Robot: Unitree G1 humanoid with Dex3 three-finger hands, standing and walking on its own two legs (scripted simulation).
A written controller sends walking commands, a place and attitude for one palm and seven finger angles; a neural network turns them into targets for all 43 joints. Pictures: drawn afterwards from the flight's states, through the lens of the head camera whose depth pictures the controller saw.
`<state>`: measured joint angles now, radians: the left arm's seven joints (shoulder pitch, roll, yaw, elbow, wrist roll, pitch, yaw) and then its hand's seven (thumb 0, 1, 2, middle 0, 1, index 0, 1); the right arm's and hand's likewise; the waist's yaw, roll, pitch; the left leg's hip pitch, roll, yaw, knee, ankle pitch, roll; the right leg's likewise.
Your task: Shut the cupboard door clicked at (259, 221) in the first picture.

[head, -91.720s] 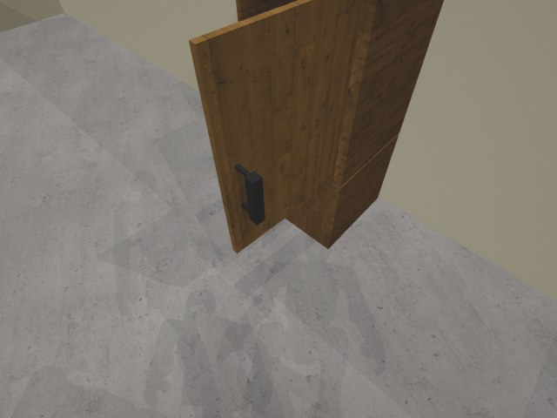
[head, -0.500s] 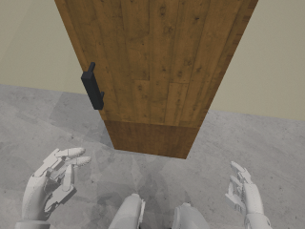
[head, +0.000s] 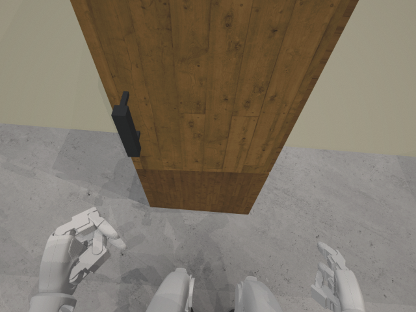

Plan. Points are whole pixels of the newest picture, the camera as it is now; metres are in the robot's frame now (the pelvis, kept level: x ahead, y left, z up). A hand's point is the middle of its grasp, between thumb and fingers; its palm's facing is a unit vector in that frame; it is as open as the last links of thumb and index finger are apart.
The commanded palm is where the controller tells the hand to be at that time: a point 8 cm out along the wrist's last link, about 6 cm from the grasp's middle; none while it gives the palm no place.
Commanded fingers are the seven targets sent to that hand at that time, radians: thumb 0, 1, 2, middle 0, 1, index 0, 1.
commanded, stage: raise the hand and make a fist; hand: left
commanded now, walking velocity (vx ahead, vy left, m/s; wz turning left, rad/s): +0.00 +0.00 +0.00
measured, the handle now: (130, 125) +0.48 +0.22 +0.02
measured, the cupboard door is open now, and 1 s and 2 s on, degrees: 3 3 3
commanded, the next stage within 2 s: bring the fist close to the handle in 0.84 s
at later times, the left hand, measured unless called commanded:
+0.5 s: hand (103, 236) +0.23 +0.19 +0.04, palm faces +0.07 -1.00 -0.02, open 3.1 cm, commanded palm +0.21 +0.24 +0.05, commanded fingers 0.00 0.90 0.90 -1.30 -1.50 -1.30 -1.50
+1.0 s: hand (117, 235) +0.24 +0.17 +0.04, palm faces +0.07 -1.00 -0.02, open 3.1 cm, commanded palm +0.22 +0.22 +0.05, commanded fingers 0.00 0.90 0.90 -1.30 -1.50 -1.30 -1.50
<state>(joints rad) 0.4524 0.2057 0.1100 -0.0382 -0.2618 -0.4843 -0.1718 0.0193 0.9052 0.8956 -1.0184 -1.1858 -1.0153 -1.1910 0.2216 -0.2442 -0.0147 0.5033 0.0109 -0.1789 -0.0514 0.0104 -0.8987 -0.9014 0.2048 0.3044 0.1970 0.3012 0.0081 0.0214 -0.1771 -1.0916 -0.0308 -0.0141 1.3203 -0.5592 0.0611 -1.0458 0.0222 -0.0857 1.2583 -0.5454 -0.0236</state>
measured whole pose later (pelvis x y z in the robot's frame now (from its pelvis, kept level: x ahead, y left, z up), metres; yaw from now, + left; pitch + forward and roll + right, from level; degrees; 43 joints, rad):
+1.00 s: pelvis +0.01 -0.02 +0.00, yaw +0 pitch +19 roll -3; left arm 0.37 0.22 0.12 0.02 -0.26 -0.45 -0.18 0.02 0.90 0.90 -1.30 -1.50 -1.30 -1.50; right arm 0.22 -0.24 0.01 0.48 0.01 -0.12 -0.04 0.01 -0.90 -0.90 0.21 0.30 0.20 0.30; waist 0.01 0.03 -0.19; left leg -1.07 -0.02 -0.03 1.31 -0.57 0.04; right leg -1.03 0.03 -0.10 1.26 -0.56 -0.05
